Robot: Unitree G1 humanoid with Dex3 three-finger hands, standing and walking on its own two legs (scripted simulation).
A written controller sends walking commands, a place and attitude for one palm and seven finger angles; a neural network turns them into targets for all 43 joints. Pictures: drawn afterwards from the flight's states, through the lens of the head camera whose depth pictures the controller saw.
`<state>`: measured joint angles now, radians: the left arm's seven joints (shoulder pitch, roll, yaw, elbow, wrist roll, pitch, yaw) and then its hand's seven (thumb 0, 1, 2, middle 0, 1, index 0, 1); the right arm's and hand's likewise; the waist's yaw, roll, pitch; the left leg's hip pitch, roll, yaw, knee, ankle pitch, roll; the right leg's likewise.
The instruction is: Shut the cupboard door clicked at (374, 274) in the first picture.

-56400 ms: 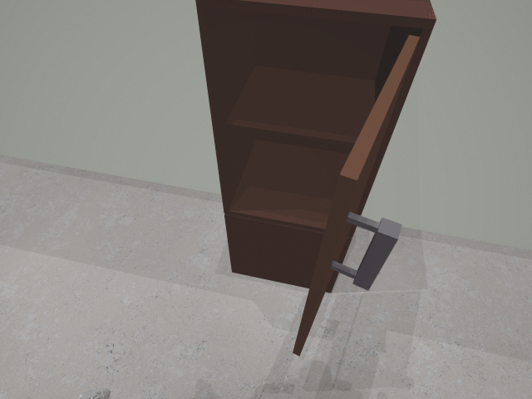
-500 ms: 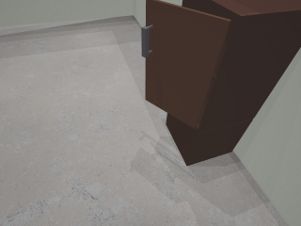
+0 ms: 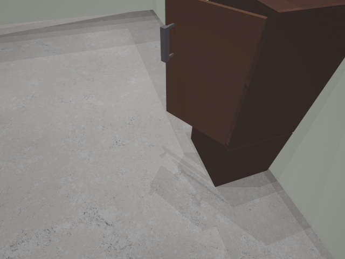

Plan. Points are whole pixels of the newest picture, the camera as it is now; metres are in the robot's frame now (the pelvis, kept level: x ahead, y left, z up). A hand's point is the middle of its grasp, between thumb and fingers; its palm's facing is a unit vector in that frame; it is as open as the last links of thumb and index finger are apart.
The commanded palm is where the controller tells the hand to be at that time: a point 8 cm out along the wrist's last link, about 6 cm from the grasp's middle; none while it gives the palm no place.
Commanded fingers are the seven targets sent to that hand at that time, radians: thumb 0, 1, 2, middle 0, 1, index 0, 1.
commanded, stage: look to check the result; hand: left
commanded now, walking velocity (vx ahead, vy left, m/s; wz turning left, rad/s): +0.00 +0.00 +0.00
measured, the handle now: (168, 42) +0.87 +0.06 +0.08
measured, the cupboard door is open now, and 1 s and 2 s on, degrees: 32 32 32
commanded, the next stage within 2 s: walk to a spot facing it in 0.12 s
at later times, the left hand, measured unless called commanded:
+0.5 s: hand out of the picture +0.03 +0.18 -0.18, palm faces +0.13 -0.97 -0.22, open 7.4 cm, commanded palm none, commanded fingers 0.00 0.90 0.90 -0.20 -0.30 -0.20 -0.30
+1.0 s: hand out of the picture +0.04 +0.21 -0.16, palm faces +0.39 -0.88 -0.27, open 7.4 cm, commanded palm none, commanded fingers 0.00 0.90 0.90 -0.20 -0.30 -0.20 -0.30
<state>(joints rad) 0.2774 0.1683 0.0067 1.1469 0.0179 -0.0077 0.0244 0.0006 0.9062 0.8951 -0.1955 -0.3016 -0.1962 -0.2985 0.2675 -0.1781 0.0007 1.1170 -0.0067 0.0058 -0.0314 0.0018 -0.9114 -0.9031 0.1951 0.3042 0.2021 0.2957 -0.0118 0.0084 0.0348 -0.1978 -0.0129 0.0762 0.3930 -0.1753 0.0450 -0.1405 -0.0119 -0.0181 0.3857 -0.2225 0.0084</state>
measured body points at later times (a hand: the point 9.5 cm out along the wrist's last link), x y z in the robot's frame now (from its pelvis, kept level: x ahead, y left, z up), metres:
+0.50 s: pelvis +0.01 -0.01 -0.01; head +0.04 +0.00 +0.44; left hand +0.03 +0.24 -0.17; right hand +0.04 -0.24 -0.17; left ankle +0.03 +0.09 -0.74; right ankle -0.01 -0.13 -0.74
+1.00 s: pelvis +0.00 -0.03 -0.01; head +0.05 -0.01 +0.44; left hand +0.02 +0.26 -0.14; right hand +0.16 -0.25 -0.15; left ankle +0.02 +0.09 -0.74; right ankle +0.05 -0.17 -0.72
